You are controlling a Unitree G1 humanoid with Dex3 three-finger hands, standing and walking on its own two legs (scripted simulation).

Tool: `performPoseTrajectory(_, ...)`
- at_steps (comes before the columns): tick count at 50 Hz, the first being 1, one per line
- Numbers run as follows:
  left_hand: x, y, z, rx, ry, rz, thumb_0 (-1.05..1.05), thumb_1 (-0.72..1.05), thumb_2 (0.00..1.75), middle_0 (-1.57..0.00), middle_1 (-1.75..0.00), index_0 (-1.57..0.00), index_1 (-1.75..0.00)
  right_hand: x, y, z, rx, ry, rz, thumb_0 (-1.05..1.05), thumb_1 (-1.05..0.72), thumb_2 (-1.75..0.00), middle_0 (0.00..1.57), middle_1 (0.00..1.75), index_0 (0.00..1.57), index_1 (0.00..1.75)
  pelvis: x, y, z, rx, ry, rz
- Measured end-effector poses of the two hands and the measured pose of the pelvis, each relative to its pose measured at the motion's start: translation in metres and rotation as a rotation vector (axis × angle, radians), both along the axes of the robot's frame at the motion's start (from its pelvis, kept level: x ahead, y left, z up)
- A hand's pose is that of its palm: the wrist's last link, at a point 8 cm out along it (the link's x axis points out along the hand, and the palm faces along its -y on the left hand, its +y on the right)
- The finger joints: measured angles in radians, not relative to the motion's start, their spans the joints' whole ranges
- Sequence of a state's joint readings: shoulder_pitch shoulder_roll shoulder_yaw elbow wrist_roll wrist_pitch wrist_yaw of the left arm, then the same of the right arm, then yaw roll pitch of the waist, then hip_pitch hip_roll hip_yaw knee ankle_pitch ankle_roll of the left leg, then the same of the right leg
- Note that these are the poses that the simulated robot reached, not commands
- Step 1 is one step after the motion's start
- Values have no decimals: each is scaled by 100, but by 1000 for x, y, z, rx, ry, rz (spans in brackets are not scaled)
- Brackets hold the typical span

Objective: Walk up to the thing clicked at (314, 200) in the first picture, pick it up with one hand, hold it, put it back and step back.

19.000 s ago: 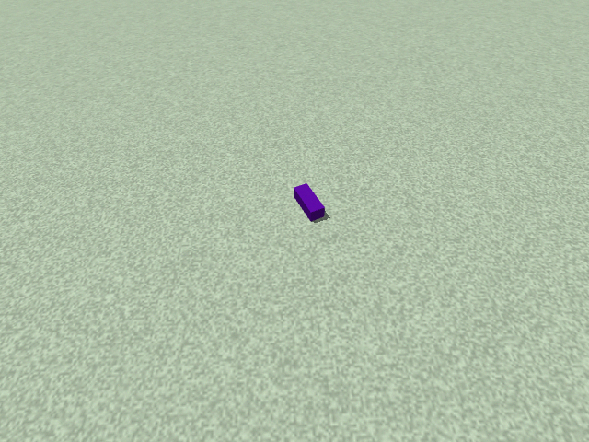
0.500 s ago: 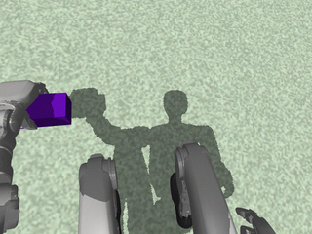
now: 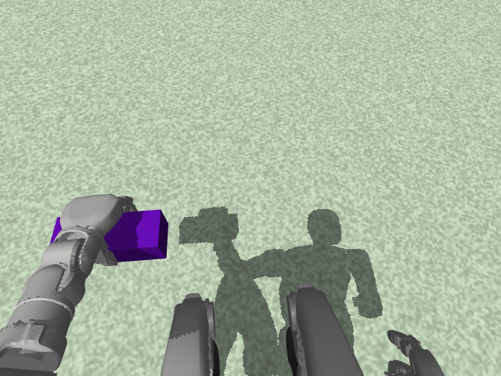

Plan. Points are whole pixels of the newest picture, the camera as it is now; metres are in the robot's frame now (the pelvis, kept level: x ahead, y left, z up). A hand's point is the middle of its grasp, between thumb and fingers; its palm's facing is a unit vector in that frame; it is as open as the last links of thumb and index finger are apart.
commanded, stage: lift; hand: left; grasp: from above
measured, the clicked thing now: (112, 238) +0.38 +0.25 -0.12
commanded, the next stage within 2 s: hold in 0.68 s
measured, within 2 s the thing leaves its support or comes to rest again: neither
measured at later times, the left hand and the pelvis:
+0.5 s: hand (89, 217) +0.36 +0.22 +0.04, palm faces -0.48 -0.07 -0.87, open 9.8 cm; pelvis +0.04 -0.01 +0.13, yaw +0 degrees
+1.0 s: hand (75, 185) +0.38 +0.22 +0.10, palm faces -0.48 -0.05 -0.87, open 9.8 cm; pelvis +0.08 +0.00 +0.17, yaw +0 degrees
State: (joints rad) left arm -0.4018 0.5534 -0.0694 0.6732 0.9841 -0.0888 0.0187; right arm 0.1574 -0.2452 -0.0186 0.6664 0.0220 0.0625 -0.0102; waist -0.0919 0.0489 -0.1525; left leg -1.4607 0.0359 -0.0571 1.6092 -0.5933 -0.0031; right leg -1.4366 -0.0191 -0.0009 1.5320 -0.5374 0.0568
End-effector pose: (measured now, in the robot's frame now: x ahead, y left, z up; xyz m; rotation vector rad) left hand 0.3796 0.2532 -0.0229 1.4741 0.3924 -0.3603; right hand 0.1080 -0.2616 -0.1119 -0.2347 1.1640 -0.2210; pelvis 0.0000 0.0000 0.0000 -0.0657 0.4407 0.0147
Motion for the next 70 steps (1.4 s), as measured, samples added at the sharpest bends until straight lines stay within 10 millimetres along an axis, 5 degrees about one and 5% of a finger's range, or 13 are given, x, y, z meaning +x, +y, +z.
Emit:
performPoseTrajectory(12, -14, -15, 75, 21, -3, 22, -2, 5, 39, -71, -50, -76, -44, 0, -2, 75, 3, -53, -37, 1, -89, -89, 20, 30, 20, 30, 18, -3, 75, 21, -123, -2)
performPoseTrajectory(28, -9, -29, 131, 26, 21, 45, -2, 6, 38, -70, -51, -74, -45, 11, -8, 136, 5, -63, -50, 1, -89, -89, 20, 30, 20, 30, 44, -6, 137, 43, -224, -7)
performPoseTrajectory(52, 10, -31, 182, 35, 21, 33, -2, 7, 37, -70, -51, -74, -45, 62, -4, 175, 32, -125, -52, 1, -89, -89, 20, 30, 20, 30, 77, -3, 174, 55, -310, -16)
performPoseTrajectory(70, 1, -38, 204, 36, 24, 7, -2, 5, 38, -71, -49, -76, -44, 75, -7, 188, 46, -170, -45, 1, -89, -89, 20, 30, 20, 30, 78, -5, 184, 60, -361, -23)
